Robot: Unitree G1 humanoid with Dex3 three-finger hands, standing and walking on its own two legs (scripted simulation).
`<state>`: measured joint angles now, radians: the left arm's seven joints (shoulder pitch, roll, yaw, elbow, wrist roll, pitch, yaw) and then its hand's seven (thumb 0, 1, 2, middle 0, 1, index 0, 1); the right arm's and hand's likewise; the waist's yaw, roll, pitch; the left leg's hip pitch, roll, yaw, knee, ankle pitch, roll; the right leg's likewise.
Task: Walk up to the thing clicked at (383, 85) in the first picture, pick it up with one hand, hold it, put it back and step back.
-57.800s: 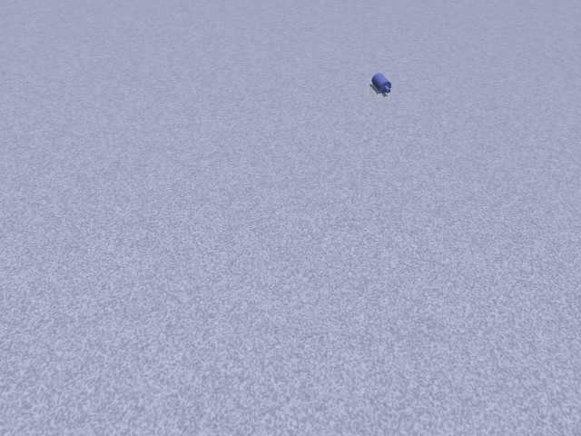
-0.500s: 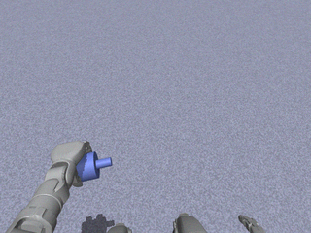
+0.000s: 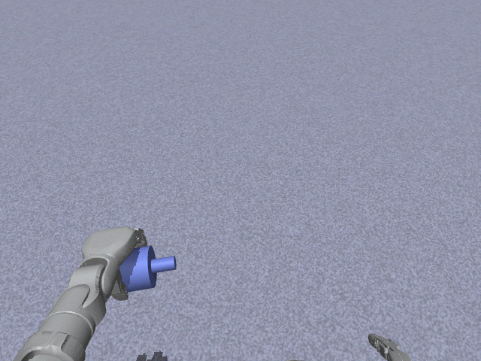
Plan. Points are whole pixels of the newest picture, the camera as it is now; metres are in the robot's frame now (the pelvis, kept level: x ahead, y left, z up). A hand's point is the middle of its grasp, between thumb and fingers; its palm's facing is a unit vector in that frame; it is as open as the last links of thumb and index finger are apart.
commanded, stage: hold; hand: left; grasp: from above
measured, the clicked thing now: (133, 269) +0.32 +0.21 -0.10
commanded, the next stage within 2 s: crouch in 1.48 s
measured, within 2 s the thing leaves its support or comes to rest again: neither
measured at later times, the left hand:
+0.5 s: hand (116, 272) +0.29 +0.21 -0.04, palm faces -0.47 -0.06 -0.88, open 10.7 cm
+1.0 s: hand (112, 279) +0.27 +0.21 -0.03, palm faces -0.47 -0.06 -0.88, open 10.6 cm
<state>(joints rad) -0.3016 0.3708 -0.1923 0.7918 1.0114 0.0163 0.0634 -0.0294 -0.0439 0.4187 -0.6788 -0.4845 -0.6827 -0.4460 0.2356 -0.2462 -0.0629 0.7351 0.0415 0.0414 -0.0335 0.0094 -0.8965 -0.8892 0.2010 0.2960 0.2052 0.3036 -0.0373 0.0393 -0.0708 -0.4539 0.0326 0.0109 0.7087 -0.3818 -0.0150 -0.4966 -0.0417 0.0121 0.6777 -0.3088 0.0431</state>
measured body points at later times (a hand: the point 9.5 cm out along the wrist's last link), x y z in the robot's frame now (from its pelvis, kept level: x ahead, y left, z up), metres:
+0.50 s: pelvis -0.01 -0.01 +0.01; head +0.01 -0.03 +0.46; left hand +0.31 +0.21 +0.01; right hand +0.11 -0.27 -0.11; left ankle -0.02 +0.13 -0.72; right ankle +0.02 -0.15 -0.72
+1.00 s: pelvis -0.02 -0.01 +0.01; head -0.01 -0.03 +0.46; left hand +0.29 +0.21 +0.02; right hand +0.12 -0.27 -0.10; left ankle -0.02 +0.13 -0.72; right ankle +0.02 -0.15 -0.72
